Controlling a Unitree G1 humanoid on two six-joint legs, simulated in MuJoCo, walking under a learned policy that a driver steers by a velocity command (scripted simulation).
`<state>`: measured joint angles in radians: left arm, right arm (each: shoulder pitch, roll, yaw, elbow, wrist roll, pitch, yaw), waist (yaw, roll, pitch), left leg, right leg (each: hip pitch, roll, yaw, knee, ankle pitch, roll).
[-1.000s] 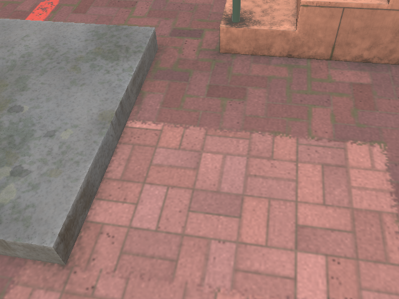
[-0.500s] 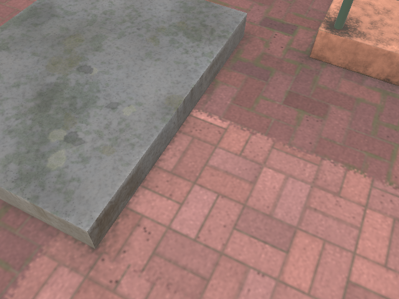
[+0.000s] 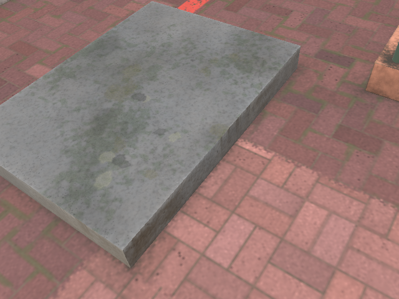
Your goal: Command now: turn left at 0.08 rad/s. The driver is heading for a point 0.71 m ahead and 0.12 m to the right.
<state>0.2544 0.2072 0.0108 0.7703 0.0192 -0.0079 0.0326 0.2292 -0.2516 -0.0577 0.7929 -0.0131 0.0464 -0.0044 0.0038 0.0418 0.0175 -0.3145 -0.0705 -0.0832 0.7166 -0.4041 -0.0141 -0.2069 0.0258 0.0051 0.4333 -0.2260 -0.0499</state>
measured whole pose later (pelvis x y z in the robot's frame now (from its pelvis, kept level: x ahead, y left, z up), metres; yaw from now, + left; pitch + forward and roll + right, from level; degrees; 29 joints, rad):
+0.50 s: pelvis +0.06 -0.01 +0.00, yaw +0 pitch +0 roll +1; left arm 0.42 0.24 0.05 0.92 0.02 -0.07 -0.01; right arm 0.24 -0.26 -0.05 0.91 -0.03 -0.03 0.02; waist 0.03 0.02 0.01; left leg -0.39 0.00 -0.01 0.92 -0.34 0.07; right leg -0.08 0.06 0.00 0.35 -0.27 -0.08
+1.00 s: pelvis +0.30 +0.05 +0.00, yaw -6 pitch -1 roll +1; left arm 0.29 0.25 0.06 0.95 0.03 -0.03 -0.03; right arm 0.27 -0.22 -0.04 0.93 -0.02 -0.09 0.00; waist 0.01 -0.04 0.05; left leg -0.15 -0.03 0.17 0.33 -0.18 0.08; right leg -0.51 -0.06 0.02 1.11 -0.24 -0.09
